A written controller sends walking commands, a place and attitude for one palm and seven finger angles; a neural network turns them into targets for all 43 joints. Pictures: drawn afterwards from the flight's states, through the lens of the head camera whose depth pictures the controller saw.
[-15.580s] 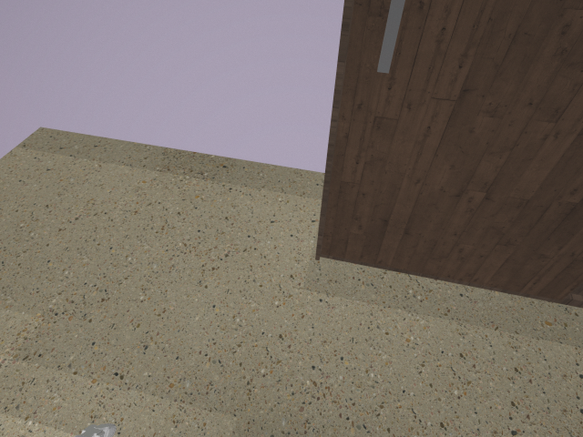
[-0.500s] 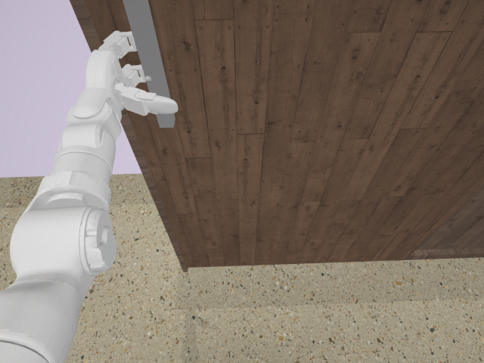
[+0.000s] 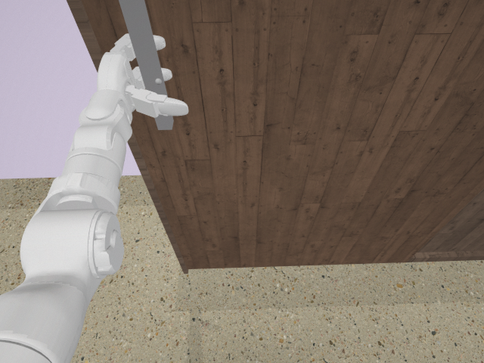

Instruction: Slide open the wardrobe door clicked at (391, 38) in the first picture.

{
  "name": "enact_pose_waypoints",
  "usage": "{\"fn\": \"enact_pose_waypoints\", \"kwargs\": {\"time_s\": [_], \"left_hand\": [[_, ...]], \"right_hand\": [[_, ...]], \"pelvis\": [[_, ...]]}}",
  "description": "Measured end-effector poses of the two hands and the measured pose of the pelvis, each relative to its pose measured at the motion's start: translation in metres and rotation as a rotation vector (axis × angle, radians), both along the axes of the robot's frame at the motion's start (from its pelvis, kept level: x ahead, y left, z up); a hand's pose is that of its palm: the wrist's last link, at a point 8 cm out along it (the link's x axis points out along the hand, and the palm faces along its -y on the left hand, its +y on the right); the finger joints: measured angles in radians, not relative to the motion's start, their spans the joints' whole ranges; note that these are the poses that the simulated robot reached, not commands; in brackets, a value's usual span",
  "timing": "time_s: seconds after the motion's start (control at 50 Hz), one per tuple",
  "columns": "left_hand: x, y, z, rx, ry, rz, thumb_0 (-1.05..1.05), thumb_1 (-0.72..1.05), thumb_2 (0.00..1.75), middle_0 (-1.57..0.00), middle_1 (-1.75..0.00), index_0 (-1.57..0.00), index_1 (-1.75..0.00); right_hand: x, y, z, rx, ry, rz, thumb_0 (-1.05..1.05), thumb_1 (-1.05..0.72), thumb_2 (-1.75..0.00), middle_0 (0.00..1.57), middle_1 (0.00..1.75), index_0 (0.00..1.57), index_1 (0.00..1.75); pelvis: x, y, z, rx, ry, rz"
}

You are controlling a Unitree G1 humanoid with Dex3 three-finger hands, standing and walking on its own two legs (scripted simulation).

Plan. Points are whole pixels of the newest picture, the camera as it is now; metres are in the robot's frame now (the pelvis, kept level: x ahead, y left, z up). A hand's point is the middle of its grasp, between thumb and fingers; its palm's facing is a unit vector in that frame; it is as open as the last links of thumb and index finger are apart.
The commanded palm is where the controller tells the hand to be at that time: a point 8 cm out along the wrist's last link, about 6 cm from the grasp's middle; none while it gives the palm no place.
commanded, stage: slide the fingers in behind the handle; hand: left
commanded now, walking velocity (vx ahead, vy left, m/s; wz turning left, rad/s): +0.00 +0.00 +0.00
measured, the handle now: (148, 44) +0.55 +0.13 +0.25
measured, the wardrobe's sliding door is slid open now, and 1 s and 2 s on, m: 0.00 0.00 0.00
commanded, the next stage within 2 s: grip the handle and tug to test in 0.80 s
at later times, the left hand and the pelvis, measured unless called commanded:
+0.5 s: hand (163, 81) +0.50 +0.10 +0.21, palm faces -0.01 -1.00 -0.01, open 14.0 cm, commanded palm +0.48 +0.15 +0.22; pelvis +0.00 +0.00 +0.00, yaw +1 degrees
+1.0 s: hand (163, 81) +0.50 +0.10 +0.22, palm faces -0.02 -1.00 -0.01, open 13.8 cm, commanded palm +0.48 +0.16 +0.22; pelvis +0.00 +0.01 +0.00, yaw +0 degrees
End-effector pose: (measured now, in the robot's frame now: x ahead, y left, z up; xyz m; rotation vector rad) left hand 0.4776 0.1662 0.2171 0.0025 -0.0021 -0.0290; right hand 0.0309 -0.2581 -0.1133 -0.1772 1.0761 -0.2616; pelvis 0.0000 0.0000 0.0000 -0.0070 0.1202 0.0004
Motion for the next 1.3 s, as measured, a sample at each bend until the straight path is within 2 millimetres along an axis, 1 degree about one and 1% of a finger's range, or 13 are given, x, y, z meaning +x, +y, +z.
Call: {"fn": "enact_pose_waypoints", "kwargs": {"time_s": [0.16, 0.26, 0.54, 0.98, 1.04, 1.12, 1.3], "left_hand": [[0.000, -0.006, -0.002, 0.007, 0.008, 0.013, -0.02, -0.50, 0.30, -0.30, -1.20, -0.29, -1.20], [0.000, -0.007, -0.001, 0.018, 0.007, 0.021, -0.02, -0.50, 0.30, -0.30, -1.20, -0.27, -1.20], [0.002, -0.007, -0.002, 0.011, 0.013, 0.016, -0.02, -0.50, 0.30, -0.30, -1.20, -0.29, -1.22], [0.003, -0.007, -0.001, 0.009, 0.002, 0.009, -0.02, -0.48, 0.30, -0.31, -1.21, -0.29, -1.23], [0.003, -0.007, -0.001, 0.006, 0.004, 0.010, -0.02, -0.43, 0.33, -0.31, -1.21, -0.30, -1.23], [0.004, -0.007, -0.001, 0.005, 0.005, 0.009, -0.01, -0.32, 0.37, -0.32, -1.23, -0.31, -1.24], [0.003, -0.006, -0.002, -0.006, 0.002, 0.008, -0.01, 0.05, 0.53, -0.35, -1.28, -0.34, -1.28]], "right_hand": [[0.000, 0.002, -0.002, 0.008, 0.003, 0.002, 0.00, -0.91, -0.90, 0.20, 0.30, 0.20, 0.30], [0.002, 0.004, -0.003, 0.015, 0.009, 0.012, 0.00, -0.91, -0.90, 0.20, 0.30, 0.20, 0.30], [0.008, 0.006, -0.003, 0.009, 0.007, 0.040, 0.00, -0.91, -0.90, 0.20, 0.30, 0.20, 0.30], [0.002, 0.012, -0.003, 0.019, 0.010, 0.017, 0.00, -0.91, -0.90, 0.20, 0.30, 0.20, 0.30], [0.002, 0.012, -0.004, 0.019, 0.013, 0.019, 0.00, -0.91, -0.90, 0.20, 0.30, 0.20, 0.30], [0.003, 0.011, -0.003, 0.018, 0.009, 0.016, 0.00, -0.91, -0.90, 0.20, 0.30, 0.20, 0.30], [0.008, 0.009, -0.001, 0.013, -0.007, 0.009, 0.00, -0.91, -0.90, 0.20, 0.30, 0.20, 0.30]], "pelvis": [[0.000, 0.000, 0.000, 0.001, 0.000, 0.002], [0.000, 0.000, 0.000, 0.001, -0.002, 0.008], [0.001, 0.002, -0.001, 0.000, 0.009, 0.020], [0.002, 0.006, -0.001, -0.001, 0.006, 0.008], [0.003, 0.006, -0.001, -0.001, 0.007, 0.008], [0.003, 0.005, -0.001, -0.001, 0.006, 0.005], [0.005, 0.005, 0.000, -0.002, 0.002, -0.001]]}}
